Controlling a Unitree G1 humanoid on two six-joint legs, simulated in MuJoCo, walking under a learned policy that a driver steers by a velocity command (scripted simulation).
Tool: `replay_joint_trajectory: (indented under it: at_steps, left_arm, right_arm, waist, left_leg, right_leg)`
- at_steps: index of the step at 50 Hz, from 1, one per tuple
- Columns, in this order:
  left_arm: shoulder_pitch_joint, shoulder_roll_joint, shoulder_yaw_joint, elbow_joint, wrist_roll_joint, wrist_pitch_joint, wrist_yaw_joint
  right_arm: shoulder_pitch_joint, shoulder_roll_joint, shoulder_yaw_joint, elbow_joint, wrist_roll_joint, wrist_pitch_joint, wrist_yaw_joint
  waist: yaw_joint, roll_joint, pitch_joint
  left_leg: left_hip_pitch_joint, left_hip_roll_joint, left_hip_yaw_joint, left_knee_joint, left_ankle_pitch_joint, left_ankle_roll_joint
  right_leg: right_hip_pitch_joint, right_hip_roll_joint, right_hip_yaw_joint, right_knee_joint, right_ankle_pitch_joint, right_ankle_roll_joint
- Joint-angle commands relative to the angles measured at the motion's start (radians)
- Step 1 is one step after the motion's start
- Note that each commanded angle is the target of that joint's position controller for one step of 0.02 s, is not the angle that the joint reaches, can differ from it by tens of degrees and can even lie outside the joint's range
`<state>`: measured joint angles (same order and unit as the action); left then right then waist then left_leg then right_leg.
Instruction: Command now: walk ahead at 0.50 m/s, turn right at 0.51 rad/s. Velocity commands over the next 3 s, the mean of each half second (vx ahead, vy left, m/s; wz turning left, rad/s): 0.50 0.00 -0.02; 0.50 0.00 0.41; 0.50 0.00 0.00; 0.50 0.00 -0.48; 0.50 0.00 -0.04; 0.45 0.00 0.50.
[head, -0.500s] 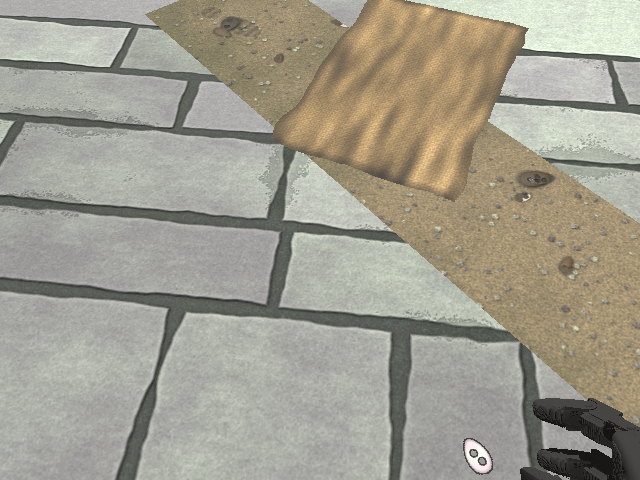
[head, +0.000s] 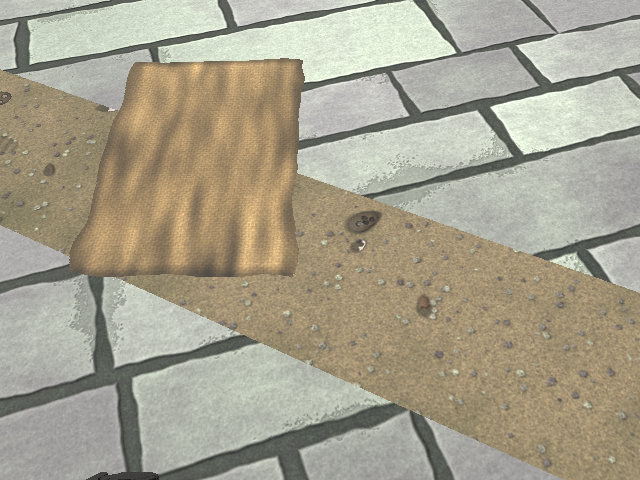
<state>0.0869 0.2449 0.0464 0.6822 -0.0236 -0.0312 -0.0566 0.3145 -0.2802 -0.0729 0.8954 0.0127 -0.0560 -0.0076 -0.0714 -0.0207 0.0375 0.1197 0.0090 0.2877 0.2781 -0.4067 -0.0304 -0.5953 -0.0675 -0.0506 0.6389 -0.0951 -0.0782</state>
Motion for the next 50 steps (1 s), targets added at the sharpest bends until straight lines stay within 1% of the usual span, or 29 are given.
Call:
replay_joint_trajectory:
  at_steps: [1,2,3,4,5,6,7,8,10,13,18,23,25,26,27,28,29,30,31,32,33,34,35,36,39,41,44,47,50]
  left_arm:
    - [0.186,0.175,0.075,-0.042,-0.002,-0.008,0.003]
    - [0.356,0.248,0.11,0.0,-0.001,0.001,0.024]
    - [0.336,0.354,0.12,0.003,-0.005,-0.006,0.034]
    - [0.382,0.267,0.092,-0.019,0.007,-0.02,0.031]
    - [0.345,0.216,0.076,-0.004,0.018,-0.03,0.027]
    - [0.271,0.193,0.068,-0.01,0.012,-0.036,0.027]
    - [0.195,0.155,0.056,-0.02,0.015,-0.038,0.028]
    - [0.153,0.119,0.042,-0.032,0.03,-0.042,0.03]
    - [0.14,0.126,0.042,-0.024,0.029,-0.057,0.031]
    - [0.164,0.151,0.048,0.012,0.033,-0.074,0.039]
    - [0.186,0.163,0.046,0.048,0.037,-0.077,0.054]
    - [0.239,0.174,0.053,0.102,0.023,-0.058,0.061]
    - [0.227,0.189,0.058,0.106,0.018,-0.04,0.07]
    - [0.211,0.204,0.063,0.102,0.017,-0.032,0.077]
    - [0.2,0.22,0.067,0.097,0.017,-0.023,0.085]
    - [0.188,0.228,0.067,0.092,0.018,-0.013,0.092]
    - [0.176,0.222,0.061,0.084,0.016,-0.009,0.099]
    - [0.25,0.151,0.036,0.048,0.037,-0.027,0.095]
    - [0.283,0.076,0.003,0.033,0.042,-0.065,0.072]
    - [0.182,0.159,0.022,0.016,0.002,-0.098,0.052]
    - [0.112,0.17,0.02,-0.011,-0.018,-0.115,0.044]
    - [0.085,0.162,0.02,-0.017,0.002,-0.122,0.05]
    - [0.084,0.175,0.03,-0.016,0.026,-0.116,0.057]
    - [0.104,0.173,0.034,-0.018,0.033,-0.103,0.058]
    - [0.125,0.138,0.027,-0.027,0.041,-0.074,0.065]
    - [0.069,0.112,0.014,-0.041,0.042,-0.069,0.067]
    - [-0.033,0.083,0.001,-0.056,0.035,-0.078,0.056]
    - [-0.104,0.103,0.005,-0.077,0.02,-0.089,0.041]
    - [-0.111,0.132,0.017,-0.091,0.021,-0.1,0.03]
  right_arm:
    - [-0.034,-0.213,-0.046,-0.057,0.013,0.015,-0.015]
    - [-0.025,-0.181,-0.03,-0.069,0.0,0.008,-0.017]
    - [0.077,-0.02,0.021,-0.118,-0.032,-0.02,0.002]
    - [0.008,-0.097,0.012,-0.108,0.006,-0.062,0.018]
    - [-0.095,-0.147,-0.005,-0.136,0.048,-0.077,0.025]
    - [-0.123,-0.132,0.002,-0.146,0.04,-0.085,0.021]
    - [-0.13,-0.131,-0.002,-0.132,0.017,-0.082,0.014]
    - [-0.098,-0.131,-0.007,-0.114,0.011,-0.067,0.014]
    - [-0.038,-0.107,-0.005,-0.088,0.009,-0.036,0.017]
    - [-0.093,-0.082,0.001,-0.098,0.004,-0.01,0.012]
    - [-0.222,-0.056,0.013,-0.133,0.009,-0.021,0.028]
    - [-0.319,-0.047,0.022,-0.191,0.009,-0.027,0.058]
    - [-0.319,-0.058,0.018,-0.212,0.008,-0.029,0.073]
    - [-0.295,-0.072,0.011,-0.217,0.007,-0.026,0.077]
    - [-0.247,-0.094,0.0,-0.214,0.005,-0.021,0.077]
    - [-0.142,-0.13,-0.02,-0.195,0.006,-0.017,0.075]
    - [0.013,-0.183,-0.049,-0.164,0.008,-0.014,0.063]
    - [0.138,-0.29,-0.081,-0.153,0.004,-0.005,0.042]
    - [0.113,-0.281,-0.069,-0.168,0.015,-0.013,0.045]
    - [0.115,-0.21,-0.05,-0.172,0.009,-0.014,0.043]
    - [0.068,-0.172,-0.04,-0.179,0.008,-0.016,0.039]
    - [0.001,-0.153,-0.033,-0.193,0.008,-0.016,0.039]
    - [-0.05,-0.122,-0.022,-0.209,0.003,-0.017,0.037]
    - [-0.076,-0.117,-0.018,-0.226,-0.007,-0.016,0.033]
    - [-0.081,-0.147,-0.027,-0.234,-0.002,-0.018,0.019]
    - [-0.063,-0.16,-0.03,-0.224,0.002,-0.017,0.007]
    - [-0.005,-0.15,-0.025,-0.197,0.007,-0.011,0.001]
    - [0.048,-0.156,-0.022,-0.171,0.008,-0.007,0.003]
    - [0.067,-0.163,-0.024,-0.157,0.005,0.001,0.001]
  waist:
    - [0.175,0.1,-0.122]
    - [0.251,0.022,-0.217]
    - [0.122,-0.241,-0.294]
    - [0.191,-0.119,-0.443]
    - [0.204,-0.074,-0.296]
    - [0.16,-0.018,-0.198]
    - [0.121,0.01,-0.135]
    - [0.085,-0.002,-0.115]
    - [0.054,-0.017,-0.102]
    - [0.06,-0.009,-0.042]
    - [0.118,-0.026,0.008]
    - [0.157,-0.019,0.051]
    - [0.137,-0.033,0.038]
    - [0.115,-0.054,0.009]
    - [0.086,-0.078,-0.037]
    - [0.027,-0.084,-0.1]
    - [-0.059,-0.049,-0.18]
    - [-0.057,0.14,-0.313]
    - [-0.003,0.255,-0.434]
    - [-0.061,0.165,-0.389]
    - [-0.049,0.104,-0.255]
    - [-0.002,0.008,-0.154]
    - [0.036,0.006,-0.108]
    - [0.065,0.034,-0.091]
    - [0.09,0.055,-0.067]
    - [0.07,0.068,-0.054]
    - [0.008,0.093,-0.056]
    - [-0.026,0.106,-0.037]
    - [-0.015,0.116,-0.026]
  left_leg:
    - [-0.06,0.248,-0.042,0.375,1.132,0.121]
    - [-0.294,0.21,-0.046,0.656,0.876,0.08]
    - [-0.755,0.008,-0.109,1.02,-0.099,0.019]
    - [-0.843,-0.019,-0.35,1.136,-0.181,0.03]
    - [-0.922,0.031,-0.361,1.131,-0.093,0.05]
    - [-0.901,0.082,-0.354,1.046,-0.002,0.065]
    - [-0.845,0.118,-0.347,0.967,0.05,0.061]
    - [-0.773,0.145,-0.354,0.934,0.093,0.06]
    - [-0.716,0.156,-0.346,0.886,0.131,0.04]
    - [-0.784,0.159,-0.345,0.772,0.26,0.012]
    - [-0.767,0.102,-0.322,0.45,0.553,0.022]
    - [-0.845,0.07,-0.299,0.312,0.508,0.063]
    - [-0.839,0.045,-0.268,0.295,0.404,0.092]
    - [-0.79,0.016,-0.236,0.298,0.347,0.111]
    - [-0.714,-0.02,-0.204,0.312,0.289,0.13]
    - [-0.576,-0.059,-0.183,0.306,0.265,0.155]
    - [-0.325,-0.073,-0.218,0.251,0.326,0.197]
    - [0.065,0.16,-0.599,0.262,0.313,0.329]
    - [0.292,0.329,-1.108,0.095,0.178,0.479]
    - [0.283,0.301,-1.037,0.044,0.091,0.422]
    - [0.15,0.269,-0.894,0.032,0.115,0.377]
    - [-0.023,0.229,-0.793,0.015,0.21,0.348]
    - [-0.145,0.198,-0.724,-0.007,0.316,0.334]
    - [-0.227,0.176,-0.698,-0.03,0.379,0.337]
    - [-0.354,0.138,-0.602,-0.06,0.52,0.342]
    - [-0.387,0.103,-0.525,-0.065,0.543,0.312]
    - [-0.39,0.065,-0.47,-0.047,0.464,0.257]
    - [-0.308,0.113,-0.526,-0.018,0.388,0.25]
    - [-0.187,0.174,-0.596,0.051,0.427,0.234]
  right_leg:
    - [0.313,0.125,-0.075,-0.065,-0.061,-0.079]
    - [0.637,0.057,0.073,-0.099,-0.031,-0.13]
    - [0.968,-0.221,0.634,-0.174,-0.161,-0.304]
    - [1.021,-0.306,0.875,-0.322,-0.221,-0.35]
    - [0.933,-0.274,0.703,-0.338,-0.138,-0.288]
    - [0.777,-0.231,0.557,-0.334,-0.038,-0.246]
    - [0.638,-0.191,0.45,-0.346,0.07,-0.216]
    - [0.547,-0.164,0.377,-0.38,0.129,-0.2]
    - [0.469,-0.155,0.299,-0.43,0.216,-0.205]
    - [0.438,-0.134,0.176,-0.483,0.266,-0.18]
    - [0.464,-0.097,0.018,-0.527,0.18,-0.107]
    - [0.664,-0.169,-0.025,-0.479,0.258,-0.091]
    - [0.735,-0.192,-0.042,-0.406,0.439,-0.072]
    - [0.752,-0.192,-0.057,-0.343,0.615,-0.059]
    - [0.763,-0.189,-0.07,-0.255,0.794,-0.045]
    - [0.74,-0.173,-0.09,-0.103,0.9,-0.025]
    - [0.612,-0.132,-0.115,0.126,0.823,0.012]
    - [0.242,-0.03,-0.12,0.505,0.36,0.07]
    - [-0.072,0.165,0.064,0.765,-0.478,0.105]
    - [-0.187,0.094,0.189,0.809,-0.442,0.074]
    - [-0.22,0.046,0.168,0.747,-0.358,0.054]
    - [-0.184,0.006,0.153,0.64,-0.297,0.054]
    - [-0.114,-0.023,0.147,0.557,-0.26,0.063]
    - [-0.057,-0.033,0.148,0.528,-0.241,0.075]
    - [-0.015,-0.035,0.112,0.388,-0.188,0.124]
    - [-0.001,-0.025,0.091,0.235,-0.047,0.146]
    - [0.079,0.014,0.071,0.01,0.19,0.146]
    - [0.072,0.028,0.081,-0.086,0.223,0.124]
    - [0.048,0.035,0.09,-0.142,0.109,0.077]
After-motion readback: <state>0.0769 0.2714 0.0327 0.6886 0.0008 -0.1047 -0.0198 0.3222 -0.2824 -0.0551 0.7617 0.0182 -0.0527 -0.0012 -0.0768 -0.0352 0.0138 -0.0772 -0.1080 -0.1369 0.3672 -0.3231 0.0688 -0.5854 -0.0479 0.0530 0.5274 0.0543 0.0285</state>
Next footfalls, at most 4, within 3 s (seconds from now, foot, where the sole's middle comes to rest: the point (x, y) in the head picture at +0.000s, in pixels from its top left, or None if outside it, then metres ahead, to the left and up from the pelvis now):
0.04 right None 0.19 -0.10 -0.76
0.58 left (272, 454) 0.52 0.11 -0.76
1.06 right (328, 314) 0.84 -0.03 -0.76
1.56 left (202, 262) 1.02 0.27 -0.76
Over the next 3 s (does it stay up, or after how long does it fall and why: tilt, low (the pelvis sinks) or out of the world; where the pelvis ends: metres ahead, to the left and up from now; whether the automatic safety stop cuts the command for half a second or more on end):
stays up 1.66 0.13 0.02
